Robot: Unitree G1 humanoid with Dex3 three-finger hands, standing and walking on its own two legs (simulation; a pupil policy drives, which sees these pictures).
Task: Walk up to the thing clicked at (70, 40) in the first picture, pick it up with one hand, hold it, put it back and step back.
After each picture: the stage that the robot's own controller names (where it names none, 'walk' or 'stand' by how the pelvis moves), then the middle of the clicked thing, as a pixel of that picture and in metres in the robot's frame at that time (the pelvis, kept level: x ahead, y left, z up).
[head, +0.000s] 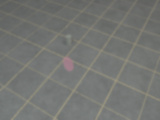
stand; (69, 40) +1.39 +0.21 -0.72
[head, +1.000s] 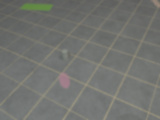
walk; (65, 55) +1.25 +0.34 -0.72
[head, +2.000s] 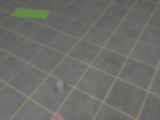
walk; (60, 87) +0.75 +0.29 -0.71
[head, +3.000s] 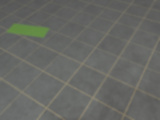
walk; out of the picture +0.44 +0.24 -0.72
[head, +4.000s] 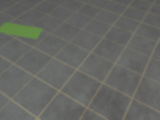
stand; out of the picture +0.33 +0.23 -0.71
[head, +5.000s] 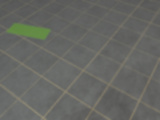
stand; out of the picture +0.33 +0.23 -0.72
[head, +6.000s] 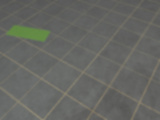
stand; out of the picture +0.32 +0.23 -0.72
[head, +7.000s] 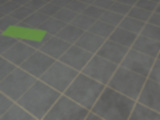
stand; out of the picture +0.31 +0.25 -0.72
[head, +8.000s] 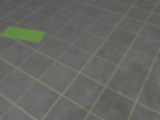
stand; out of the picture +0.30 +0.25 -0.73
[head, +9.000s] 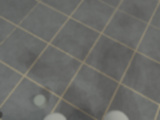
go down; (41, 101) +0.35 +0.23 -0.54
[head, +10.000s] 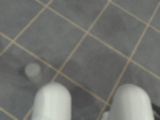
go down; (34, 73) +0.41 +0.23 -0.32
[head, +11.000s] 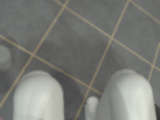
close in; (1, 58) +0.40 +0.25 -0.25
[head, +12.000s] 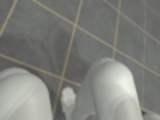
close in; out of the picture +0.39 +0.27 -0.22
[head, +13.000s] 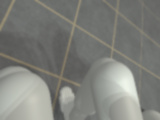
close; out of the picture +0.38 +0.27 -0.22
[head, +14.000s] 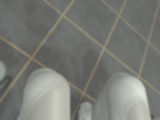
lift; out of the picture +0.31 +0.27 -0.15
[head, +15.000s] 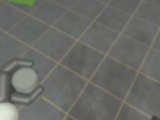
lift; (29, 86) +0.32 +0.19 +0.02
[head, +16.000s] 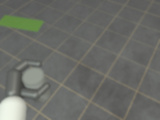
hold; (37, 85) +0.33 +0.17 +0.02
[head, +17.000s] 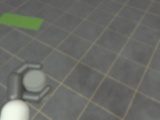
hold; (38, 88) +0.33 +0.17 +0.01
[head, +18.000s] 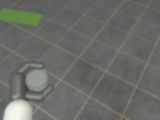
crouch; (40, 87) +0.33 +0.17 +0.01
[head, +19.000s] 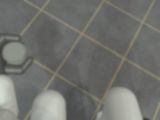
crouch; (18, 58) +0.41 +0.22 -0.10
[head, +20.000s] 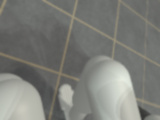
lower; out of the picture +0.42 +0.29 -0.22
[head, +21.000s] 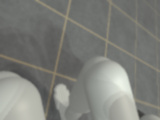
lower; out of the picture +0.41 +0.29 -0.23
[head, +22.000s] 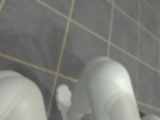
lower; out of the picture +0.41 +0.28 -0.22
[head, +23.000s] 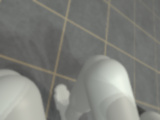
lower; out of the picture +0.41 +0.28 -0.22
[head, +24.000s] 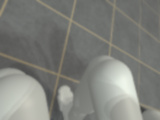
loosen; out of the picture +0.40 +0.28 -0.22
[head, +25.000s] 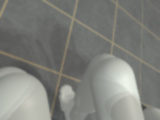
withdraw; out of the picture +0.39 +0.27 -0.21
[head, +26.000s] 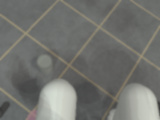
walk; (45, 64) +0.43 +0.21 -0.33
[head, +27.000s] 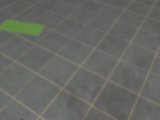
stand; out of the picture +0.34 +0.21 -0.66
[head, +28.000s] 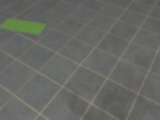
stand; out of the picture +0.36 +0.22 -0.66
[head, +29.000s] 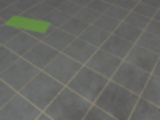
stand; out of the picture +0.35 +0.21 -0.69
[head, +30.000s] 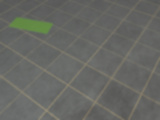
walk; out of the picture +0.37 +0.22 -0.72
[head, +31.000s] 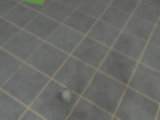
walk; (66, 96) +0.52 +0.10 -0.70
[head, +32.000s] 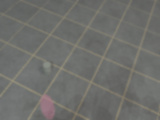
walk; (47, 68) +0.76 +0.29 -0.70
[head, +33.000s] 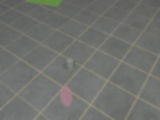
stand; (70, 64) +1.00 +0.21 -0.70
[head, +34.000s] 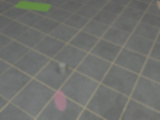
stand; (62, 68) +1.00 +0.23 -0.72
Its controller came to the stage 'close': yes
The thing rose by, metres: 0.73
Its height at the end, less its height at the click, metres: +0.00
